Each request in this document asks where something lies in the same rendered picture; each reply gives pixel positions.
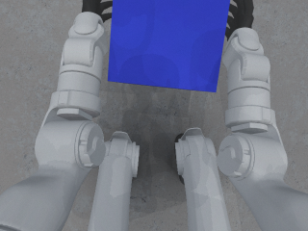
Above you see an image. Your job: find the robot left hand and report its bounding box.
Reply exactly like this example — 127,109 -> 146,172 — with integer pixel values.
82,0 -> 113,23

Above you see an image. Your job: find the left robot shin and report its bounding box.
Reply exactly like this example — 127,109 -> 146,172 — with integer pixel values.
104,131 -> 132,157

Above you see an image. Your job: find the robot right thigh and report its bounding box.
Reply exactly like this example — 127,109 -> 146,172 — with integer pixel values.
174,135 -> 231,231

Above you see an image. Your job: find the robot right upper arm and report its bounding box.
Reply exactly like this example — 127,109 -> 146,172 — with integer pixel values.
216,132 -> 308,231

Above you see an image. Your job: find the carton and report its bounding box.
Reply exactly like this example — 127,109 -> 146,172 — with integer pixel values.
108,0 -> 230,92

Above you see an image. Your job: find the robot right hand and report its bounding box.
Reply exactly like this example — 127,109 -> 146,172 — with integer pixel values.
225,0 -> 254,41

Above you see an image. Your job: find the robot left upper arm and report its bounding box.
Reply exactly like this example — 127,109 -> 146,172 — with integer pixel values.
0,120 -> 107,231

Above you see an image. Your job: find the left robot forearm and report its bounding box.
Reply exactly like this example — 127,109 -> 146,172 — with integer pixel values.
35,12 -> 108,157

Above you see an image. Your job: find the right robot forearm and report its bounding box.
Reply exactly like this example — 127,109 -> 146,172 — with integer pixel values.
222,27 -> 284,148

